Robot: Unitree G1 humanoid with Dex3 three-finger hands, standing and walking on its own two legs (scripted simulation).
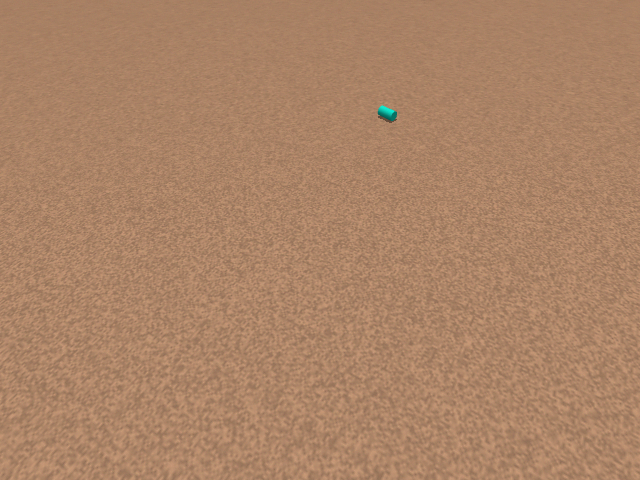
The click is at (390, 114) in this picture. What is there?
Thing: lying can
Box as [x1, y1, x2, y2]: [378, 106, 396, 120]
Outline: 378,109 378,114 388,119 393,120 396,116 395,111 384,106 380,106
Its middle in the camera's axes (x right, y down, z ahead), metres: +0.40 -0.84 +2.43
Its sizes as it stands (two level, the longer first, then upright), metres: 0.104 0.061 0.061
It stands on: the floor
